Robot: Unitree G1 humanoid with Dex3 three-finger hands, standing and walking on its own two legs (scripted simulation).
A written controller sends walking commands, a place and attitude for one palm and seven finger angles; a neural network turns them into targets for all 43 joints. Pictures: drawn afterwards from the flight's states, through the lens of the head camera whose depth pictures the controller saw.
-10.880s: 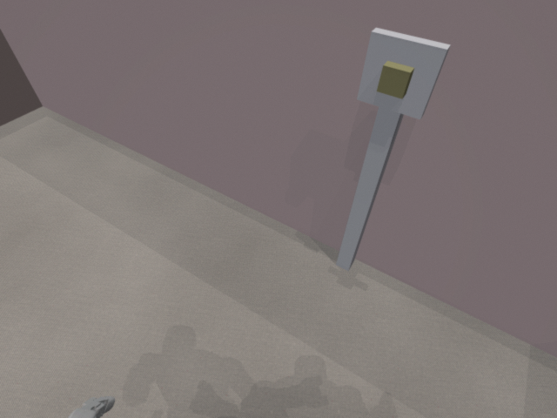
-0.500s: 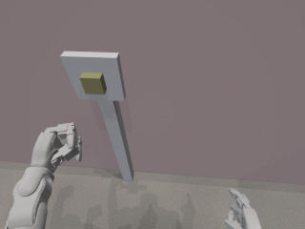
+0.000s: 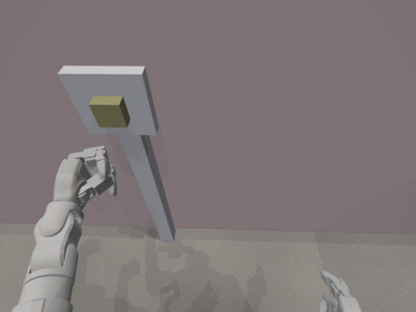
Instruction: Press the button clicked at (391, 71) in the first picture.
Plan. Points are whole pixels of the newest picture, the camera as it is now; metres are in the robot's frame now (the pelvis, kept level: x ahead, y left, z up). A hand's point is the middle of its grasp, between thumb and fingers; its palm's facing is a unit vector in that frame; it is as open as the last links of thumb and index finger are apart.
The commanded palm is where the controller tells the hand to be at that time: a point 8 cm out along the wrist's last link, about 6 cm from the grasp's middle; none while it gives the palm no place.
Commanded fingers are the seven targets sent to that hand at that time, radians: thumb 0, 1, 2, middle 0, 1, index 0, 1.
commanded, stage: aim a knuckle at the button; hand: left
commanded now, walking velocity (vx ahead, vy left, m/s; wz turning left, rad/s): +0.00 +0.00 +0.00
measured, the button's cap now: (111, 111) +0.49 +0.24 +0.12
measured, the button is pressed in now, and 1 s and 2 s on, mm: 0 0 4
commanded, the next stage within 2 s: press the button with the knuckle in 1.40 s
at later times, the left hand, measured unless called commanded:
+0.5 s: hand (122, 149) +0.40 +0.20 +0.09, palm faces +0.03 -1.00 -0.03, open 3.2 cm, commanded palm +0.38 +0.25 +0.09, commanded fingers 0.00 0.90 0.90 -1.30 -1.50 -1.30 -1.50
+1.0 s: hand (126, 150) +0.41 +0.20 +0.08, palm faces +0.03 -1.00 -0.02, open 3.1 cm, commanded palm +0.37 +0.25 +0.09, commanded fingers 0.00 0.90 0.90 -1.30 -1.50 -1.30 -1.50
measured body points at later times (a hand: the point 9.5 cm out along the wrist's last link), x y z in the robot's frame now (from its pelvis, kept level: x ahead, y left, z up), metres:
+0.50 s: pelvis +0.00 +0.01 +0.00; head +0.05 +0.01 +0.44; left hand +0.40 +0.25 +0.09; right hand +0.09 -0.25 -0.12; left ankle -0.02 +0.12 -0.72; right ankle +0.01 -0.09 -0.72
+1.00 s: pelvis -0.01 +0.01 -0.01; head +0.04 +0.01 +0.44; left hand +0.40 +0.25 +0.09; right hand +0.10 -0.24 -0.12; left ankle -0.02 +0.12 -0.72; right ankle +0.01 -0.09 -0.72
